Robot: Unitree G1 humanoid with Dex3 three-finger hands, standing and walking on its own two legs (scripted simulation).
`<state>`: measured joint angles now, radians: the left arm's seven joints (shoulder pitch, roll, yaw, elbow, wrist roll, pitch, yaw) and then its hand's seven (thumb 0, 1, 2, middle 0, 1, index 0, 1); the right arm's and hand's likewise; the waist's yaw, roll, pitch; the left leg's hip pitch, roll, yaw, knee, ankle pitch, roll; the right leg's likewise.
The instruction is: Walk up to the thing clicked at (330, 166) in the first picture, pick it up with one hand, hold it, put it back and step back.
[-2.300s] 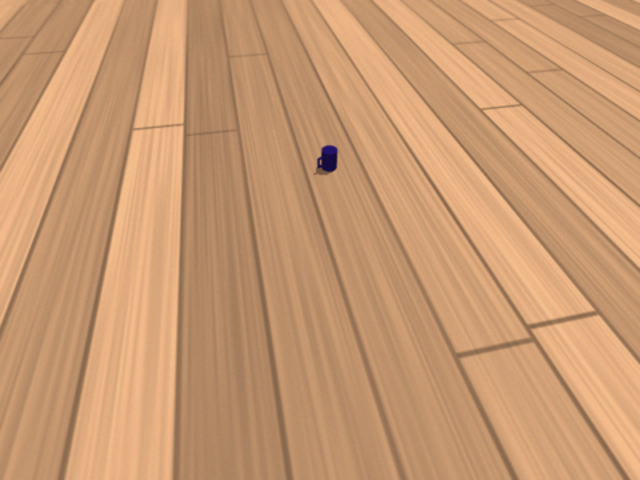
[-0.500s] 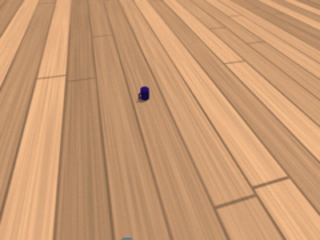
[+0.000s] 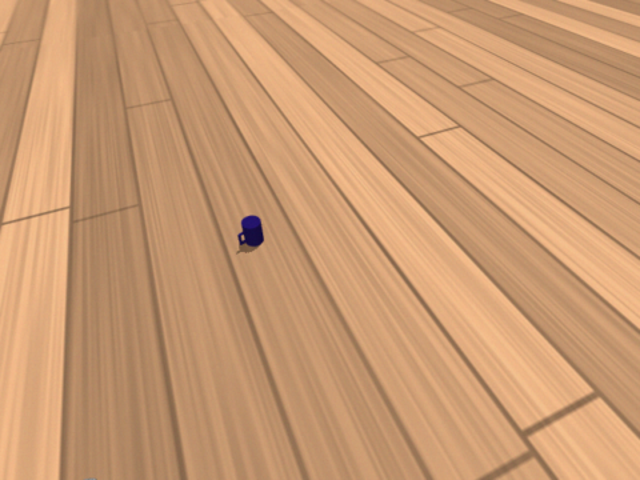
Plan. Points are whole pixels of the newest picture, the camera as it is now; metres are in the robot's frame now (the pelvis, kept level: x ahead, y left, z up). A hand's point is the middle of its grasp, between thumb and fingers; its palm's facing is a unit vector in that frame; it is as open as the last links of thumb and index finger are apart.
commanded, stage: walk up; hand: left
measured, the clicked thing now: (249, 233) +1.24 +0.30 -0.70
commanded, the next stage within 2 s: none
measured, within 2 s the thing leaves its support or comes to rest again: neither
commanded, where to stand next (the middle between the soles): +0.86 +0.06 m, yaw +0 degrees
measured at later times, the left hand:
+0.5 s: hand (103, 441) +0.25 +0.33 -0.15, palm faces -0.03 -0.94 -0.35, open 7.4 cm
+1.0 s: hand (177, 267) +0.54 +0.28 -0.10, palm faces -0.03 -0.92 -0.39, open 7.3 cm
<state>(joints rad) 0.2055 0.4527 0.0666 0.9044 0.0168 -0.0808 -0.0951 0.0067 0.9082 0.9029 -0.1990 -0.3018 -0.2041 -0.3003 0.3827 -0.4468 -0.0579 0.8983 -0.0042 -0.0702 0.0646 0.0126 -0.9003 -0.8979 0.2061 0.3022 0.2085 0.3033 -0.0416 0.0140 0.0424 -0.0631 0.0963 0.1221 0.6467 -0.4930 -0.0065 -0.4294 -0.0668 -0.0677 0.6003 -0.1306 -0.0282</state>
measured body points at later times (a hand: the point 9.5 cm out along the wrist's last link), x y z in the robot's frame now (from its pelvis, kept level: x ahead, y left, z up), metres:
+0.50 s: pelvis +0.23 +0.05 +0.01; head +0.24 +0.08 +0.46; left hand +0.25 +0.38 -0.12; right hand +0.33 -0.28 -0.07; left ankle +0.29 +0.16 -0.72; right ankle +0.17 -0.11 -0.65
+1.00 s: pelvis +0.44 +0.01 +0.01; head +0.46 -0.01 +0.46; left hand +0.54 +0.33 -0.07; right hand +0.48 -0.30 -0.12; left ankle +0.39 +0.16 -0.65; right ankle +0.50 -0.09 -0.72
